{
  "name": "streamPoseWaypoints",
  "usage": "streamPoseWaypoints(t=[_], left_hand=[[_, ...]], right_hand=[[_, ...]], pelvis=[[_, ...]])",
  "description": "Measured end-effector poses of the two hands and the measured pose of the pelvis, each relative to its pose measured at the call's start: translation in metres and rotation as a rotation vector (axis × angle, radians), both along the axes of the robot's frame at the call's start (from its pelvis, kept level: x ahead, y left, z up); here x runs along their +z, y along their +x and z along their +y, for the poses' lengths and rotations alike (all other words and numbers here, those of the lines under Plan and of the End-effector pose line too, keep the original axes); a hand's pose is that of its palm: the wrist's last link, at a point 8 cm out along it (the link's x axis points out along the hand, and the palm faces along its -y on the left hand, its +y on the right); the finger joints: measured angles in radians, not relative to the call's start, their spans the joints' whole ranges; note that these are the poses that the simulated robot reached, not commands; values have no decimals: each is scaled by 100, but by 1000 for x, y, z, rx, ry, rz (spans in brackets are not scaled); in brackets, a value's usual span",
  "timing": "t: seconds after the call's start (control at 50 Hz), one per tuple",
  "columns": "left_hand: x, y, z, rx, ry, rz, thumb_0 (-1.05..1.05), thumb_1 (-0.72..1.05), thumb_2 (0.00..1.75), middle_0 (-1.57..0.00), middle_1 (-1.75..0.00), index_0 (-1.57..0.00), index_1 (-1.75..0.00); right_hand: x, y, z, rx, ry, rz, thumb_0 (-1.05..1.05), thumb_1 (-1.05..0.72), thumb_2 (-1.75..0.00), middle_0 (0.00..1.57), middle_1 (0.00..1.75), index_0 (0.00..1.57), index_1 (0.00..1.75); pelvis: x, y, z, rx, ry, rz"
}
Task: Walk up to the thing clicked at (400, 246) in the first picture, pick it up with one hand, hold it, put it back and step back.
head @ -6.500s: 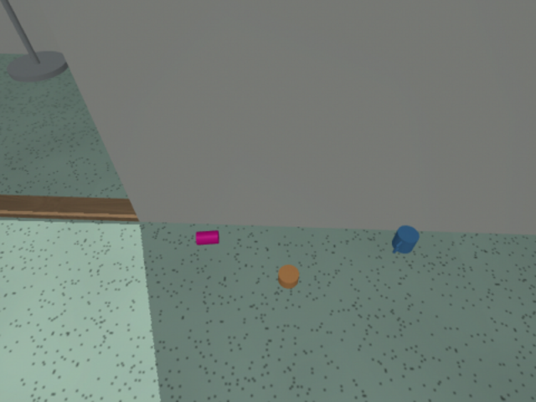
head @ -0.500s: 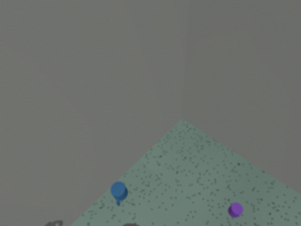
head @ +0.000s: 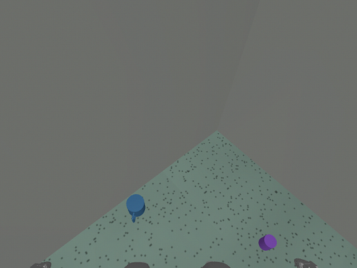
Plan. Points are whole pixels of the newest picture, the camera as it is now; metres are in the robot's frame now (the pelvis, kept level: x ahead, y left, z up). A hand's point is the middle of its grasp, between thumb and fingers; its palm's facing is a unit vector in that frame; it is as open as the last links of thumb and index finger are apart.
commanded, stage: walk up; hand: left
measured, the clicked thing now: (135, 208) +0.45 +0.21 -0.72
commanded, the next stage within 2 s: none
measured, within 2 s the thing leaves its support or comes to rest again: neither
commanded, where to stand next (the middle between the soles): +0.08 -0.02 m, yaw -2 degrees
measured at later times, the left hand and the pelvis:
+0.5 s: hand out of the picture +0.10 +0.25 -0.14, palm faces -0.04 -0.93 -0.37, open 7.4 cm; pelvis +0.01 -0.01 +0.01, yaw -2 degrees
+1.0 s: hand (89, 262) +0.15 +0.21 -0.12, palm faces -0.09 -0.90 -0.42, open 7.4 cm; pelvis +0.03 -0.04 +0.01, yaw -4 degrees
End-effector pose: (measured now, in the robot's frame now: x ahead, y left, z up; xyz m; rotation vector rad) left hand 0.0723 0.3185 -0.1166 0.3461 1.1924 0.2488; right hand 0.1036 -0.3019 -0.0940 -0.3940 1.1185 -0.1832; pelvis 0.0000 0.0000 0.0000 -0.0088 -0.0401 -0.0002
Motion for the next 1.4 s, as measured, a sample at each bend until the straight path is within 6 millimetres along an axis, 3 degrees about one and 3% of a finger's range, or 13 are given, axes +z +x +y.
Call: streamPoseWaypoints(t=[0.12, 0.24, 0.4, 0.56, 0.74, 0.92, 1.04, 1.2, 1.3, 1.4], left_hand=[[1, -24, -8, -19, 8, 53, 0, 91, 90, -21, -30, -20, -30], [13, -37, -16, -24, 2, 63, 0, 90, 90, -21, -30, -21, -30], [17, -6, -22, -43, -12, -1, 0, 90, 90, -21, -30, -21, -30], [16, 36, -27, -94, -26, -65, 0, 90, 90, -21, -30, -21, -30], [25, 68, -47, -143, 25, -73, 0, 91, 90, -21, -30, -20, -30], [34, 69, -74, -133, 28, -7, 0, 90, 90, -21, -30, -21, -30], [30, 72, -64, -108, 33, -32, 0, 90, 89, -21, -30, -21, -30], [5, 65, -27, -51, 3, -65, 0, 90, 90, -21, -30, -21, -30], [6, 44, -18, -36, -14, -39, 0, 91, 90, -21, -30, -20, -30], [9, 11, -13, -55, 9, -2, 0, 91, 90, -21, -30, -20, -30]], right_hand=[[-8, 6, -1, 3, 37, -57, 0, -90, -90, 21, 31, 20, 30], [-13, -3, 0, -24, 76, -45, 0, -91, -90, 21, 30, 20, 30], [-14, -23, -8, -52, 72, 10, 1, -91, -90, 21, 30, 20, 30], [-10, -30, -21, -83, 42, 5, 1, -91, -90, 21, 30, 20, 30], [-18, -56, -61, -164, 25, 94, 0, -91, -90, 21, 30, 20, 30], [-27, -28, -57, -164, 67, 128, 1, -91, -90, 20, 30, 20, 30], [-34, -9, -40, -123, 75, 114, 0, -91, -90, 20, 30, 20, 30], [-25, 0, -12, -73, 35, 66, 0, -91, -90, 21, 30, 20, 30], [-11, -4, -3, -60, 27, 29, 0, -91, -90, 21, 30, 20, 30], [-11, -8, -5, -56, 44, -19, 0, -90, -90, 21, 30, 20, 30]], pelvis=[[-3, -4, -4, -31, 3, -2], [4, 0, -6, -28, 11, -15], [7, 9, -11, -27, 10, -16], [4, 18, -12, -41, 27, -16], [2, 36, -41, -57, 17, -20], [14, 37, -46, -78, 43, -7], [9, 31, -35, -62, 35, -7], [-4, 18, -12, -38, 39, -25], [3, 5, -4, -39, 2, -21], [1, -7, -5, -60, 9, -12]])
